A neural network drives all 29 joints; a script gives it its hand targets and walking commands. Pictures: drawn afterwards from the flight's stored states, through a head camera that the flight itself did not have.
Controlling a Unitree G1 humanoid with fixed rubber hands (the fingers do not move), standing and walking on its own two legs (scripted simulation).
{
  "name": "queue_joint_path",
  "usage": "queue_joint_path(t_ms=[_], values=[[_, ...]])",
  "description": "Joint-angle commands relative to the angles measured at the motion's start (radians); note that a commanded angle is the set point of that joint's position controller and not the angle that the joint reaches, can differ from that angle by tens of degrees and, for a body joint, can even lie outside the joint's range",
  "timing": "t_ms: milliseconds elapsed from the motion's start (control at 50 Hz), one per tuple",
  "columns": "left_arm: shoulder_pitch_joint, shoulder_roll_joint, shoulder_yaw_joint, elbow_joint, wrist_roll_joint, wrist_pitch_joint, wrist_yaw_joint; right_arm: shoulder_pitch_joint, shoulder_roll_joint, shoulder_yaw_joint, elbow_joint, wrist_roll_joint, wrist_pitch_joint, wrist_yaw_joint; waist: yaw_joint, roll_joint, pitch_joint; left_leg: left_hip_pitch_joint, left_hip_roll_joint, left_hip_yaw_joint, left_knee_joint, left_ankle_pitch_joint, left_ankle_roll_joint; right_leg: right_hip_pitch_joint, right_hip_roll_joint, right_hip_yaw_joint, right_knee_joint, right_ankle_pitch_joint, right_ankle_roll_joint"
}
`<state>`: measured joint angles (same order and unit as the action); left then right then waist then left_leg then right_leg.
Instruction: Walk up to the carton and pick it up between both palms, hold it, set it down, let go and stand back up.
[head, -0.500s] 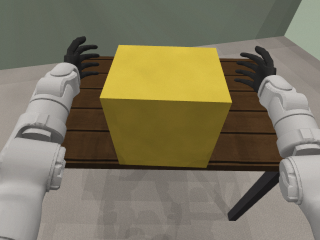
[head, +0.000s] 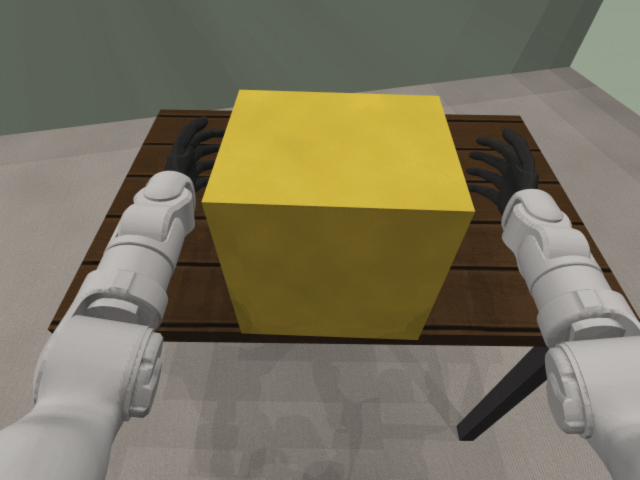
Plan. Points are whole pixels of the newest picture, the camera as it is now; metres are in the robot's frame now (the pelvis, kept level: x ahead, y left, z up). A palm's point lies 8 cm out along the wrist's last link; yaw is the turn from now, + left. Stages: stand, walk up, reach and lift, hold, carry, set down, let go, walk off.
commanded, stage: reach and lift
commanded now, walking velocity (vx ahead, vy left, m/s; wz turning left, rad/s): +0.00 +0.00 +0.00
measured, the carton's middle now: (333, 222) +0.44 -0.02 +0.08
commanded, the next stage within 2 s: none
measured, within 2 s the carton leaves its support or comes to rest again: neither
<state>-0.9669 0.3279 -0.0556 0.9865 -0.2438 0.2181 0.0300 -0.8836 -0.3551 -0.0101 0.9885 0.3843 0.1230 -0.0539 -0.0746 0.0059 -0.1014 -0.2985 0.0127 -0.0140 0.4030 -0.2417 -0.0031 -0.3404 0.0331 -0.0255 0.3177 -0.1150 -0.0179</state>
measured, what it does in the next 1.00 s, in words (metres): stands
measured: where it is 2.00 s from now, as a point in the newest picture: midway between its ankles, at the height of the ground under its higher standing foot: outside the picture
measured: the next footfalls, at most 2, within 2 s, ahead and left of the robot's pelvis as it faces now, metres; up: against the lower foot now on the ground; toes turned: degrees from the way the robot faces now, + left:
none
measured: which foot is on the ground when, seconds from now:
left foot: down 0.00-1.00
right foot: down 0.00-1.00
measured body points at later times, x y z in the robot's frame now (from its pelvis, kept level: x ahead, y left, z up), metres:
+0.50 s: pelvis -0.01 +0.00 +0.00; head +0.02 +0.00 +0.45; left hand +0.46 +0.15 +0.15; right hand +0.44 -0.21 +0.14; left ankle -0.03 +0.12 -0.74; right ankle +0.02 -0.11 -0.74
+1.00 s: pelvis -0.01 +0.00 +0.00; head +0.01 +0.01 +0.45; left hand +0.46 +0.15 +0.15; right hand +0.43 -0.20 +0.15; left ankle -0.03 +0.12 -0.74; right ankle +0.02 -0.11 -0.74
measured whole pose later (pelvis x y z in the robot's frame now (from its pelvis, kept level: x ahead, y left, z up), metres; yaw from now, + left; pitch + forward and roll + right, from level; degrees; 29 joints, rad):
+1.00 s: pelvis -0.01 +0.00 +0.00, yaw +1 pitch +7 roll -1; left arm -1.05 0.23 0.06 1.18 -0.13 0.09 0.09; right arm -0.99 -0.20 -0.12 1.11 0.22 0.10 -0.14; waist -0.08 -0.01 -0.11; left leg -0.30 0.01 -0.02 0.39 -0.22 -0.01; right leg -0.33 0.03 -0.03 0.30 -0.09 -0.02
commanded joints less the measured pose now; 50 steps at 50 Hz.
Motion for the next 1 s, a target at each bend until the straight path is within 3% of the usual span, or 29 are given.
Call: queue_joint_path(t_ms=[0,40,60,80,140,220,240,260,320,400,440,480,500,560,580,620,640,660,680,720,760,780,820,840,880,900,920,940,980], values=[[-0.412,0.097,0.055,-0.119,-0.001,-0.057,0.025,-0.431,-0.133,-0.012,-0.166,-0.016,-0.039,-0.008,0.002,-0.04,-0.555,0.106,-0.01,-0.004,0.009,0.386,-0.041,0.27,0.009,0.01,0.067,0.431,0.046],[-0.382,0.102,0.066,-0.049,0.028,-0.06,0.017,-0.419,-0.124,0.024,-0.112,-0.017,-0.028,-0.014,0.022,-0.053,-0.48,0.062,-0.016,-0.001,0.01,0.367,-0.042,0.293,0.004,0.015,0.073,0.45,0.045],[-0.388,0.072,0.084,-0.044,0.041,-0.057,0.014,-0.4,-0.101,0.019,-0.075,-0.014,-0.023,-0.014,0.01,-0.047,-0.486,0.069,-0.008,-0.003,0.003,0.358,-0.045,0.299,0.008,0.013,0.075,0.422,0.046],[-0.361,0.058,0.086,-0.005,0.068,-0.058,0.008,-0.374,-0.099,0.02,-0.014,-0.015,-0.021,-0.015,0.013,-0.001,-0.417,0.088,-0.012,0.005,0.007,0.337,-0.053,0.264,0.005,0.021,0.057,0.382,0.035],[-0.357,0.056,0.102,-0.014,0.096,-0.092,0.006,-0.344,-0.071,-0.003,-0.013,-0.044,-0.037,-0.022,0.033,-0.01,-0.36,0.075,-0.025,0.008,-0.042,0.27,-0.037,0.291,-0.012,0.038,0.026,0.305,0.04],[-0.449,0.028,0.055,-0.021,0.069,-0.135,0.02,-0.414,-0.042,-0.033,-0.021,-0.067,-0.071,-0.032,-0.017,0.039,-0.404,0.088,-0.029,0.005,-0.024,0.294,-0.048,0.256,-0.011,0.028,0.027,0.339,0.027],[-0.441,0.011,0.053,-0.038,0.06,-0.145,0.024,-0.418,-0.039,-0.024,-0.061,-0.069,-0.08,-0.035,-0.006,0.022,-0.451,0.086,-0.026,0.02,-0.026,0.317,-0.05,0.279,-0.011,0.02,0.028,0.359,0.035],[-0.468,0.026,0.043,-0.093,0.056,-0.155,0.03,-0.419,-0.036,-0.063,-0.1,-0.081,-0.095,-0.044,-0.011,0.067,-0.516,0.1,-0.027,0.019,-0.007,0.341,-0.05,0.29,-0.015,0.021,0.048,0.402,0.029],[-0.546,0.009,0.018,-0.034,0.031,-0.178,0.048,-0.491,-0.031,-0.096,-0.076,-0.117,-0.101,-0.057,-0.029,0.076,-0.522,0.073,-0.018,0.004,-0.006,0.292,-0.06,0.233,-0.005,-0.004,0.056,0.318,0.024],[-0.474,-0.001,0.065,0.086,0.059,-0.152,0.055,-0.499,0.009,-0.087,-0.036,-0.138,-0.061,-0.077,-0.013,-0.023,-0.473,-0.001,-0.022,0.012,-0.024,0.18,-0.037,0.271,-0.016,0.012,0.043,0.25,0.046],[-0.474,0.0,0.079,0.121,0.071,-0.138,0.052,-0.496,0.017,-0.078,-0.004,-0.143,-0.044,-0.091,-0.014,-0.044,-0.437,-0.006,-0.025,0.016,-0.035,0.205,-0.043,0.309,-0.016,0.008,0.038,0.282,0.05],[-0.476,0.003,0.081,0.063,0.06,-0.132,0.058,-0.512,-0.003,-0.065,-0.036,-0.13,-0.047,-0.094,-0.004,-0.066,-0.5,0.044,-0.019,0.006,-0.014,0.299,-0.055,0.317,0.002,0.011,0.051,0.358,0.05],[-0.491,-0.017,0.074,0.093,0.054,-0.13,0.056,-0.495,0.035,-0.047,-0.016,-0.12,-0.043,-0.095,-0.02,-0.038,-0.476,0.04,-0.022,-0.003,-0.007,0.301,-0.055,0.279,-0.002,0.013,0.051,0.375,0.05],[-0.486,-0.02,0.074,0.04,0.069,-0.132,0.062,-0.491,0.016,-0.056,-0.016,-0.11,-0.052,-0.093,0.003,-0.002,-0.487,0.116,-0.011,-0.009,0.013,0.393,-0.065,0.263,0.004,0.008,0.047,0.39,0.032],[-0.484,-0.021,0.066,0.035,0.071,-0.134,0.058,-0.488,0.04,-0.053,-0.002,-0.101,-0.052,-0.094,-0.015,0.034,-0.459,0.129,-0.008,-0.002,0.018,0.396,-0.078,0.247,0.005,-0.007,0.037,0.388,0.029],[-0.498,-0.044,0.078,0.024,0.085,-0.14,0.058,-0.496,0.04,-0.068,0.005,-0.106,-0.051,-0.088,-0.009,0.057,-0.468,0.151,-0.015,0.003,0.019,0.397,-0.086,0.235,0.008,-0.002,0.034,0.366,0.027],[-0.525,-0.056,0.077,0.004,0.087,-0.146,0.062,-0.487,0.044,-0.09,0.013,-0.114,-0.055,-0.082,-0.029,0.074,-0.459,0.174,-0.016,-0.008,0.018,0.387,-0.091,0.207,0.01,-0.005,0.036,0.359,0.017],[-0.501,-0.078,0.076,0.017,0.089,-0.148,0.062,-0.487,0.029,-0.077,0.032,-0.114,-0.055,-0.071,-0.006,0.06,-0.439,0.164,-0.005,-0.008,0.001,0.374,-0.087,0.185,0.01,-0.009,0.022,0.317,0.013],[-0.51,-0.068,0.077,0.036,0.093,-0.149,0.06,-0.477,0.037,-0.098,0.025,-0.133,-0.053,-0.07,-0.019,0.05,-0.459,0.163,-0.008,-0.004,-0.005,0.359,-0.076,0.207,0.009,-0.016,0.017,0.321,0.02],[-0.506,-0.068,0.088,0.035,0.109,-0.157,0.064,-0.489,0.044,-0.111,0.029,-0.146,-0.061,-0.068,0.001,0.088,-0.456,0.154,-0.01,0.003,-0.011,0.342,-0.078,0.212,-0.003,0.001,0.012,0.291,0.008],[-0.496,-0.07,0.097,0.029,0.124,-0.161,0.063,-0.484,0.059,-0.123,0.025,-0.158,-0.058,-0.073,-0.016,0.076,-0.431,0.13,-0.019,0.007,-0.022,0.29,-0.072,0.226,-0.011,0.009,0.009,0.283,0.017],[-0.492,-0.068,0.103,0.053,0.121,-0.162,0.06,-0.489,0.065,-0.095,0.015,-0.154,-0.061,-0.071,0.01,0.049,-0.412,0.087,-0.021,0.006,-0.022,0.294,-0.068,0.257,-0.008,0.006,0.018,0.289,0.03],[-0.51,-0.071,0.118,0.034,0.116,-0.17,0.064,-0.52,0.076,-0.119,-0.024,-0.171,-0.06,-0.072,-0.016,0.004,-0.446,0.063,-0.022,0.016,-0.028,0.287,-0.059,0.292,-0.009,0.004,0.019,0.318,0.039],[-0.534,-0.061,0.114,0.042,0.116,-0.176,0.061,-0.52,0.074,-0.116,0.001,-0.166,-0.057,-0.073,-0.002,0.01,-0.441,0.049,-0.019,0.006,-0.032,0.288,-0.052,0.295,-0.011,0.0,0.028,0.324,0.039],[-0.509,-0.06,0.11,0.042,0.112,-0.168,0.052,-0.503,0.084,-0.101,-0.022,-0.169,-0.051,-0.078,-0.025,0.002,-0.442,0.063,-0.03,0.008,-0.024,0.3,-0.06,0.318,-0.013,0.01,0.027,0.364,0.051],[-0.497,-0.071,0.113,0.055,0.12,-0.16,0.052,-0.52,0.078,-0.09,-0.021,-0.162,-0.049,-0.078,-0.011,-0.005,-0.437,0.075,-0.029,0.009,-0.038,0.294,-0.052,0.318,-0.011,0.012,0.029,0.355,0.05],[-0.514,-0.069,0.119,0.037,0.117,-0.165,0.051,-0.514,0.088,-0.107,-0.035,-0.173,-0.049,-0.078,-0.032,-0.008,-0.451,0.086,-0.03,0.023,-0.031,0.281,-0.055,0.302,-0.012,0.011,0.025,0.354,0.047],[-0.541,-0.087,0.107,0.04,0.115,-0.168,0.051,-0.529,0.096,-0.094,-0.025,-0.17,-0.05,-0.077,-0.008,0.013,-0.46,0.063,-0.023,0.018,-0.036,0.272,-0.056,0.303,-0.011,0.003,0.021,0.318,0.044],[-0.531,-0.084,0.118,0.071,0.116,-0.175,0.054,-0.524,0.108,-0.121,-0.042,-0.187,-0.05,-0.071,-0.003,0.0,-0.467,0.067,-0.022,0.017,-0.057,0.25,-0.048,0.287,-0.015,0.007,0.007,0.285,0.041]])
